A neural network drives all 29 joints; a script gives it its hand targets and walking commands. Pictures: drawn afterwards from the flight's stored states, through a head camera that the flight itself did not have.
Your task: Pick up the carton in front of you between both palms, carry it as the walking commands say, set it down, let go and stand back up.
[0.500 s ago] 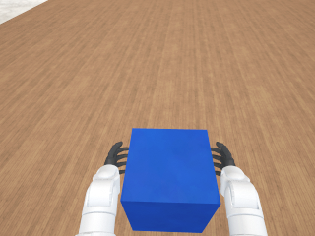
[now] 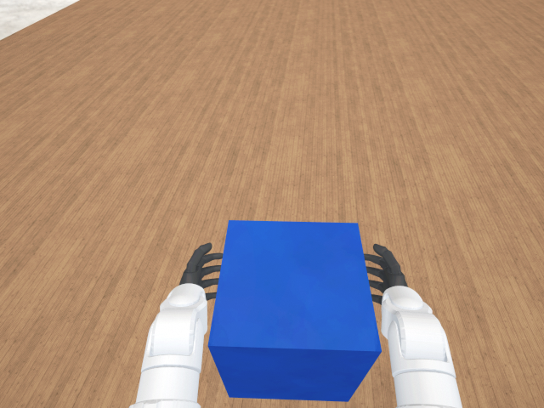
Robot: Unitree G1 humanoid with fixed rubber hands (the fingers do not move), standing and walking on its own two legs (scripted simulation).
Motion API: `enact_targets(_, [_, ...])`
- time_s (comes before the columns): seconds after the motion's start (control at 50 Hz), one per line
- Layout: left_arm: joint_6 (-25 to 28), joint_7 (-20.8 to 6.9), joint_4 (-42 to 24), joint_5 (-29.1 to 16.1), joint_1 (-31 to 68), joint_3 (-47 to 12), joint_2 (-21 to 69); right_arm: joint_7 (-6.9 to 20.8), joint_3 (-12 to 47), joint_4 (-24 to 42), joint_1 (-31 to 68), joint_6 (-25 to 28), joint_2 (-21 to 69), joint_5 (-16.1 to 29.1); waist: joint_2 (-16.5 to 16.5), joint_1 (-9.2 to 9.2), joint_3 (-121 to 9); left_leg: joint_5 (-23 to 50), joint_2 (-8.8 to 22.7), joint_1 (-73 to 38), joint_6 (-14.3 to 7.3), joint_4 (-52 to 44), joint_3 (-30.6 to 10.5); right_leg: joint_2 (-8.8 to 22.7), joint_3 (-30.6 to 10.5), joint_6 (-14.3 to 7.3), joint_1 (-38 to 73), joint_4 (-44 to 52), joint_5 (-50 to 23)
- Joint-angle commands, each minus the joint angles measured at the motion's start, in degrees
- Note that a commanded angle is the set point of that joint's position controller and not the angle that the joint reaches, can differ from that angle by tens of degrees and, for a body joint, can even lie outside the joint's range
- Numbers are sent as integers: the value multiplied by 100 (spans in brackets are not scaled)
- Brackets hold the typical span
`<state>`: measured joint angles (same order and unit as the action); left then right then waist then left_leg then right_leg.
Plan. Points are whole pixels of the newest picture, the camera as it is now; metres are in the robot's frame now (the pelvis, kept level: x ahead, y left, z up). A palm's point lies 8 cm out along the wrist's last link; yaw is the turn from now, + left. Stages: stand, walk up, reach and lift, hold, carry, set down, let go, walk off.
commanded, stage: carry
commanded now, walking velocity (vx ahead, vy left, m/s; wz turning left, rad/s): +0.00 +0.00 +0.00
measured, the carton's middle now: (290, 314) +0.29 +0.00 -0.05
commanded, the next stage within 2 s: hold in 0.24 s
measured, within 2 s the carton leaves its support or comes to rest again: neither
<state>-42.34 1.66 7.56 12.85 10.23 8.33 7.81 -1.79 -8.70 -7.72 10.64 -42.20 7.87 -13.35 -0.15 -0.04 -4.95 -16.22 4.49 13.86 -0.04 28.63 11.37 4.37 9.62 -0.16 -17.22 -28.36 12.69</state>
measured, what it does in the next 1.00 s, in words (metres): stands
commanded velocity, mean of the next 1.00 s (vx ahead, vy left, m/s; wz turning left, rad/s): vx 0.00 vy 0.00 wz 0.00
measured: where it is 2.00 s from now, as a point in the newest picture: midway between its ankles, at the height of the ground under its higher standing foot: outside the picture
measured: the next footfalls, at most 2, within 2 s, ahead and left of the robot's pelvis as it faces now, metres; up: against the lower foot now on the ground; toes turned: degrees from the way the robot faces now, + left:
none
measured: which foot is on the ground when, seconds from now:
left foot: down 0.00-1.00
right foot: down 0.00-1.00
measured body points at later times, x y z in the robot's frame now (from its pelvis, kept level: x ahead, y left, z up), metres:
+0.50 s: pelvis -0.02 +0.00 +0.01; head -0.04 +0.00 +0.46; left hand +0.26 +0.17 +0.03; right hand +0.29 -0.13 +0.04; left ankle -0.01 +0.12 -0.74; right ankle +0.02 -0.13 -0.74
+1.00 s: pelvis -0.03 -0.02 +0.00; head -0.08 -0.03 +0.45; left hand +0.27 +0.16 +0.04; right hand +0.30 -0.14 +0.04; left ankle -0.01 +0.11 -0.74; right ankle +0.02 -0.13 -0.74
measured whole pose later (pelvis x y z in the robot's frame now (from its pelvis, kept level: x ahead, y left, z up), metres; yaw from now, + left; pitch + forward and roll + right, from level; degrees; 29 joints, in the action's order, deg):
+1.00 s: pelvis -0.03 -0.02 +0.00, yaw +6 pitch -8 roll +0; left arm -37.2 -2.3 26.5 22.4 24.8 22.7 10.5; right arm 0.5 -23.4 -25.3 24.9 -37.6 11.7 -22.3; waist -0.2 -0.7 2.5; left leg -13.4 -1.2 6.9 0.3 28.2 -5.2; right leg -1.9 -3.4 -0.2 -7.4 -27.6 12.1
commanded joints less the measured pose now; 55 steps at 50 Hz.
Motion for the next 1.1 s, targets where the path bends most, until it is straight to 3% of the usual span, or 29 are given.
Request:
enact_targets(0.0, [235, -1291, -440, -1429, 2512, -3176, 5044, 1317, 3199, 366, 2395, 204, 5098, 1431, 15, 0, -1342, 1131, 563, -326, -16, -431, -535, 542, -533, -27, 604, 322, -1181])
enact_targets(0.22, [239, -1295, -427, -1423, 2520, -3167, 5052, 1325, 3186, 348, 2404, 208, 5106, 1428, 14, 4, -1348, 1116, 563, -287, -34, -430, -548, 548, -534, -11, 572, 313, -1140])
enact_targets(0.24, [225, -1356, -350, -1354, 1903, -2979, 5147, 1350, 3012, 438, 1798, 177, 5217, 1408, -142, -45, -782, 2684, -875, -850, -133, -721, -1555, -959, -1297, -131, 1669, 548, -2455])
enact_targets(0.28, [332, -1291, -584, -1179, 1873, -2884, 5018, 1328, 3045, 671, 1989, 266, 5052, 1309, -128, 87, -1075, 3115, -821, -1134, -101, -722, -1716, -938, -1505, -105, 1980, 513, -2837])
enact_targets(0.3, [333, -1284, -585, -1163, 1982, -2876, 4949, 1345, 2991, 650, 2031, 272, 4978, 1292, -10, 62, -1098, 3029, -873, -1302, -96, -786, -1656, -934, -1476, -34, 1975, 601, -2851])
enact_targets(0.32, [369, -1233, -405, -1099, 1928, -2761, 4936, 1391, 3070, 616, 2174, 281, 4948, 1333, -119, 177, -1105, 2593, -902, -1551, -84, -929, -1656, -945, -1423, 32, 1848, 647, -2590])
enact_targets(0.34, [399, -1252, -379, -1116, 2129, -2893, 5030, 1430, 3130, 578, 2304, 313, 5009, 1381, -61, 64, -1000, 2279, -867, -1547, -78, -998, -1659, -1021, -1370, 12, 1654, 713, -1974])
enact_targets(0.36, [401, -1274, -296, -1094, 2186, -2843, 5013, 1446, 3088, 480, 2394, 327, 5007, 1353, -64, 94, -882, 2145, -865, -1496, -49, -988, -1615, -1039, -1372, -19, 1603, 786, -1668])
enact_targets(0.4, [406, -1311, -284, -1176, 2415, -2880, 5042, 1450, 2989, 358, 2438, 362, 5040, 1307, -58, 46, -838, 2121, -875, -1609, -15, -932, -1600, -1061, -1405, -20, 1427, 825, -1503])
enact_targets(0.5, [339, -1521, -54, -1259, 2943, -2937, 5174, 1497, 2668, -197, 2475, 333, 5200, 1109, -124, -168, -517, 1043, -849, -1233, -11, -1034, -1562, -1007, -1387, -100, 1371, 935, -627])
enact_targets(0.68, [358, -1764, 703, -1089, 3315, -2455, 5523, 1769, 2576, -628, 3266, 279, 5596, 1148, 88, 20, -301, -46, -863, -796, -127, -1165, -1498, -909, -1312, -28, 1445, 1070, 284])
enact_targets(0.78, [404, -1859, 914, -1063, 3726, -2322, 5579, 1860, 2479, -869, 3610, 293, 5719, 1135, 117, 30, -268, -348, -873, -677, -151, -1108, -1448, -835, -1357, -12, 1399, 1124, 708])
enact_targets(0.88, [585, -1949, 1675, -760, 4594, -1738, 5380, 1844, 1780, -1768, 4261, 455, 5741, 837, 158, -43, -28, -708, -937, -497, -163, -778, -1382, -755, -1460, -63, 1049, 1033, 1391])
enact_targets(0.96, [885, -1889, 2581, -251, 5108, -882, 5119, 1704, 838, -2571, 4723, 730, 5439, 331, 104, -123, 156, -809, -941, -63, -191, -502, -1420, -748, -1445, -78, 815, 721, 1372])
enact_targets(1.02, [1141, -1692, 3057, 186, 5060, -173, 4769, 1489, 120, -2857, 4800, 991, 4927, -105, 19, -149, 267, -740, -933, 379, -188, -256, -1463, -778, -1385, -87, 523, 370, 1116])
enact_targets(1.08, [1498, -1465, 3270, 597, 4747, 377, 4213, 1279, -407, -2930, 4498, 1375, 4296, -519, -8, -183, 56, -183, -954, 833, -134, 62, -1471, -873, -1297, -55, 93, -56, 303])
